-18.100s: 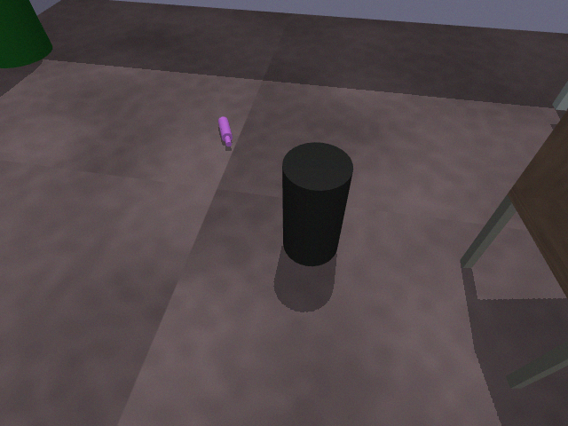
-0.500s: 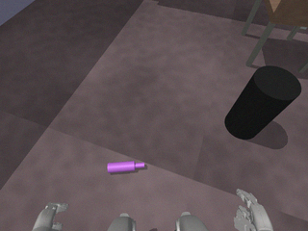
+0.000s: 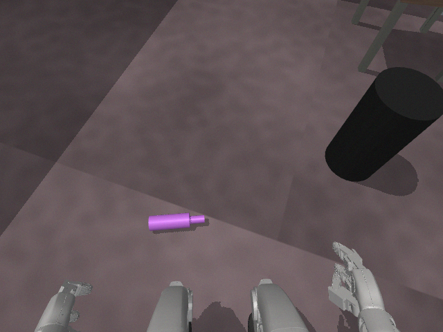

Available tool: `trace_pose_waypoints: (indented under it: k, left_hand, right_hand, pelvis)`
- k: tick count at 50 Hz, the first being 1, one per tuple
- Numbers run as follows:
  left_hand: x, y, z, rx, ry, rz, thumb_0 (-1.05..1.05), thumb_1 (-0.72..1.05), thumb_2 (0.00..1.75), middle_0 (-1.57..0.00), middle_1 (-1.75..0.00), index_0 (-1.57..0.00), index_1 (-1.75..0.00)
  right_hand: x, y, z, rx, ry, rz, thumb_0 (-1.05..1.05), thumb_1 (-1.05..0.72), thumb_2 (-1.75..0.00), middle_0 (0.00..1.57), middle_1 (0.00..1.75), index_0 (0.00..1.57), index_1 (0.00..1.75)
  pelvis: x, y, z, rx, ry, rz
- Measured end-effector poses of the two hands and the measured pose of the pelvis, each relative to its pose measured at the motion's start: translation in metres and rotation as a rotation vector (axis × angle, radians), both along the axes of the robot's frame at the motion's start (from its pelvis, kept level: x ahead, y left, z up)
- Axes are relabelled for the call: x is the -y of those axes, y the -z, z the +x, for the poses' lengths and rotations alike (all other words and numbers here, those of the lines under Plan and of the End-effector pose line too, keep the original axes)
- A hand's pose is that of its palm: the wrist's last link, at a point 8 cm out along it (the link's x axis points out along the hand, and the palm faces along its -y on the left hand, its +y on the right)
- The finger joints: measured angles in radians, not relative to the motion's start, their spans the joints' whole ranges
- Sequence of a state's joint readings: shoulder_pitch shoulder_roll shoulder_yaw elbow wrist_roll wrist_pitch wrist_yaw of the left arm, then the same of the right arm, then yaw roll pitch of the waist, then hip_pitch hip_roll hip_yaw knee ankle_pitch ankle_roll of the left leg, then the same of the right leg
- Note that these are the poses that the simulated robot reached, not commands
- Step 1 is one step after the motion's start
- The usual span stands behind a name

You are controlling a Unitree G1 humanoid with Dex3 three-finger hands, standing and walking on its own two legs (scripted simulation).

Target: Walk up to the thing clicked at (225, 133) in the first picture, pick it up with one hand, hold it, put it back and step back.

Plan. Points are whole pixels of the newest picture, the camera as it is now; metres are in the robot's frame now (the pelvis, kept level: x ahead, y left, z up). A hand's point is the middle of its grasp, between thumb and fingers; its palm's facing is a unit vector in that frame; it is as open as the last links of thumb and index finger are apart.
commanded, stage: rise first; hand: left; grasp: from above
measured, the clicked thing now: (177, 221) +0.49 +0.15 -0.63
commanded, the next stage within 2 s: none
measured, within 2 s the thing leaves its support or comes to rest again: neither
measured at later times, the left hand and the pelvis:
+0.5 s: hand (122, 258) +0.30 +0.26 -0.34, palm faces -0.45 -0.32 -0.83, open 14.0 cm; pelvis -0.07 -0.01 -0.20, yaw -1 degrees
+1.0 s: hand (136, 235) +0.39 +0.26 -0.44, palm faces -0.45 -0.02 -0.89, open 14.1 cm; pelvis -0.08 +0.01 -0.29, yaw -4 degrees
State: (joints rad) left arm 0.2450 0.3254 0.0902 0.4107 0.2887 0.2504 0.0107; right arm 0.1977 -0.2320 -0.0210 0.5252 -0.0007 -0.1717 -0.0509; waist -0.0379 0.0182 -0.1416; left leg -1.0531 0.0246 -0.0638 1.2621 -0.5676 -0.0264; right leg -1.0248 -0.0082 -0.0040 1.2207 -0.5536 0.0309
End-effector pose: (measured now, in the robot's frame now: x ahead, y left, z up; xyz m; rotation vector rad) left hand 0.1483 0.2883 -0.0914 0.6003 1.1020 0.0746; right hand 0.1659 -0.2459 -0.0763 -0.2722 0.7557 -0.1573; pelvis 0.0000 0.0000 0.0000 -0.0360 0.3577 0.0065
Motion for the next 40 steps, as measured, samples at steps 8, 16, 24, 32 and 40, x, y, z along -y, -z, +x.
trace_pose_waypoints:
  k: [8, 16, 24, 32, 40]
  left_hand:
    - [-0.008, 0.069, 0.043, 0.056, 0.233, 0.13, 0.0, -0.57, 0.98, -0.09, -1.05, -0.08, -1.05]
    - [0.006, 0.135, 0.104, 0.181, 0.448, 0.285, 0.0, -0.56, 0.98, -0.1, -1.06, -0.1, -1.06]
    - [0.012, 0.185, 0.153, 0.217, 0.595, 0.42, 0.0, -0.54, 0.99, -0.11, -1.05, -0.11, -1.06]
    - [0.021, 0.225, 0.19, 0.248, 0.748, 0.475, 0.0, -0.5, 1.0, -0.12, -1.02, -0.11, -1.03]
    - [0.026, 0.26, 0.216, 0.287, 0.864, 0.53, 0.0, -0.5, 1.02, -0.1, -1.01, -0.09, -1.02]
  right_hand:
    - [0.015, 0.067, -0.009, -0.025, -0.038, -0.03, 0.0, -0.91, -0.9, 0.2, 0.3, 0.21, 0.3]
    - [0.029, 0.163, -0.035, -0.136, -0.012, -0.016, 0.0, -0.92, -0.91, 0.2, 0.3, 0.2, 0.3]
    - [0.033, 0.245, -0.093, -0.304, 0.002, 0.011, 0.0, -0.92, -0.91, 0.2, 0.3, 0.2, 0.3]
    - [0.038, 0.284, -0.161, -0.448, 0.068, -0.008, 0.0, -0.89, -0.9, 0.2, 0.3, 0.2, 0.3]
    - [0.038, 0.295, -0.205, -0.576, 0.125, -0.047, 0.0, -0.88, -0.9, 0.2, 0.3, 0.2, 0.3]
  pelvis:
    - [0.001, 0.062, -0.019, -0.114, 0.006, 0.008]
    - [0.004, 0.135, -0.041, -0.204, 0.014, 0.013]
    - [0.008, 0.196, -0.066, -0.23, 0.019, 0.01]
    - [0.007, 0.242, -0.082, -0.221, 0.032, -0.007]
    - [0.0, 0.269, -0.084, -0.226, 0.036, -0.035]
